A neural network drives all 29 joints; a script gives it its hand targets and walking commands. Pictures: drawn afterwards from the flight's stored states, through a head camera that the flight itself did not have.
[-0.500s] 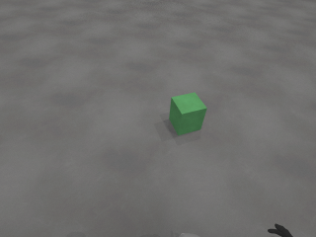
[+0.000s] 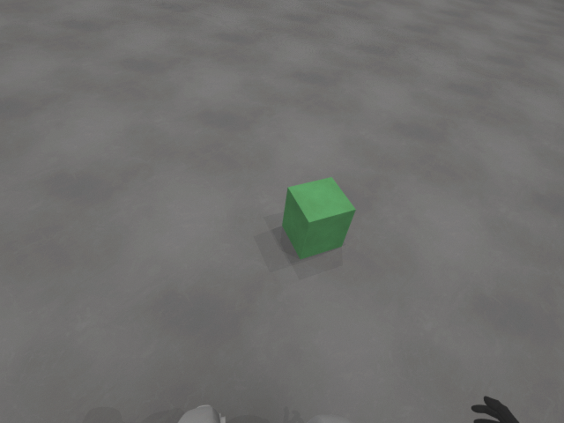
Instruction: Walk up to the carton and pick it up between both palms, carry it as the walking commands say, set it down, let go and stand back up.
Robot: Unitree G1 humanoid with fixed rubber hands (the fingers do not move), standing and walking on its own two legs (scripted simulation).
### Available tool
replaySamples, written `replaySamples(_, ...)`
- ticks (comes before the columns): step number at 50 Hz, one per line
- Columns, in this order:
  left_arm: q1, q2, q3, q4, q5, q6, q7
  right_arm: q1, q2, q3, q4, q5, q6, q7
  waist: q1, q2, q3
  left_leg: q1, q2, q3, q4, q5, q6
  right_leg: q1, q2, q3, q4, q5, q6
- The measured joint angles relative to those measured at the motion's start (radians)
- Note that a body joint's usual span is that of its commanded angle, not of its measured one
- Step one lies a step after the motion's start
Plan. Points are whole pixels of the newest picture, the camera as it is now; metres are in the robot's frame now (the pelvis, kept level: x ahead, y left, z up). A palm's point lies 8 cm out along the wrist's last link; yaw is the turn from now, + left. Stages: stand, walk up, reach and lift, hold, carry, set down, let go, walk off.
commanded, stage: walk up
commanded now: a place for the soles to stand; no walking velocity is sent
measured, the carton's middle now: (316, 218) +1.00 -0.20 -0.61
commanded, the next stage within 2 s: none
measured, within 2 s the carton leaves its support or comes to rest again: neither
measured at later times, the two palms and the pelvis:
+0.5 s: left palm (72, 404) +0.17 +0.30 -0.10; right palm (508, 385) +0.20 -0.36 -0.07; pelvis +0.12 -0.03 +0.00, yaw -3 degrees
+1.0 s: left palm (140, 293) +0.34 +0.25 -0.09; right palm (499, 329) +0.30 -0.41 -0.10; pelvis +0.25 -0.08 +0.00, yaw -5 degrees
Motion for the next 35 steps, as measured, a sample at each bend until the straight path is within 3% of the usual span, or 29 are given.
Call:
replaySamples(3,-0.021,0.001,0.000,0.000,0.000,0.010,-0.023,0.013,0.000,-0.017,0.000,0.000,0.011,0.000,0.001,-0.001,0.004,0.072,0.002,0.012,-0.016,-0.029,0.000,-0.033,-0.019,0.001,-0.006,0.013,0.000)
replaySamples(11,-0.014,0.006,0.000,-0.001,0.000,0.034,-0.057,0.015,0.001,-0.035,-0.001,0.000,0.027,0.000,0.002,-0.002,-0.027,0.127,0.005,0.031,-0.017,-0.094,-0.004,-0.034,-0.068,0.002,-0.257,0.033,0.000)
replaySamples(14,0.018,0.007,0.001,0.000,0.000,0.007,-0.036,0.008,0.001,-0.034,-0.001,0.000,0.044,0.000,0.003,0.003,-0.039,0.071,0.001,0.002,0.142,-0.184,-0.004,-0.023,-0.062,-0.004,-0.319,0.131,0.007)
replaySamples(17,0.056,-0.003,0.000,0.000,0.000,-0.001,-0.011,0.004,0.001,-0.011,-0.002,0.000,0.052,0.000,0.002,0.019,-0.053,-0.026,-0.014,-0.049,0.303,-0.174,-0.004,-0.023,-0.038,-0.009,-0.339,0.126,0.007)
replaySamples(21,0.060,-0.004,0.000,-0.001,0.000,-0.014,0.005,0.005,0.000,-0.006,-0.002,0.000,0.045,0.000,0.001,0.021,-0.043,-0.108,-0.013,-0.054,0.286,-0.170,-0.004,-0.022,-0.027,-0.009,-0.369,0.121,0.007)
replaySamples(25,0.060,-0.004,0.000,0.000,0.000,-0.015,0.006,0.005,0.000,0.003,-0.003,0.000,0.035,0.001,0.001,0.021,-0.042,-0.108,-0.013,-0.054,0.119,-0.178,-0.004,-0.015,-0.020,-0.010,-0.369,0.093,0.007)
replaySamples(27,0.054,-0.004,0.000,0.000,0.000,-0.010,0.004,0.011,0.000,-0.002,-0.003,0.000,0.014,0.001,0.001,0.020,-0.041,-0.067,-0.020,-0.049,-0.007,-0.086,-0.004,-0.013,-0.022,-0.009,-0.344,0.068,0.007)
replaySamples(28,0.048,-0.007,0.000,0.000,0.000,-0.007,0.004,0.012,0.000,-0.008,-0.003,0.000,0.002,0.001,0.001,0.019,-0.028,-0.056,-0.020,-0.047,-0.001,-0.020,-0.007,-0.017,-0.026,-0.009,-0.295,0.062,0.007)
replaySamples(31,0.022,-0.016,0.000,0.000,0.000,0.007,0.002,0.035,0.000,-0.007,-0.002,0.000,-0.004,0.000,0.000,0.017,-0.007,0.013,-0.019,-0.034,0.020,-0.057,-0.010,-0.056,-0.027,-0.009,-0.092,0.056,0.007)
replaySamples(35,-0.028,-0.007,0.000,-0.001,0.000,0.010,-0.021,0.076,0.000,-0.022,-0.002,0.000,0.006,-0.001,0.001,0.015,0.000,0.093,-0.016,-0.030,0.014,-0.108,-0.010,-0.090,-0.051,-0.007,-0.062,0.055,0.007)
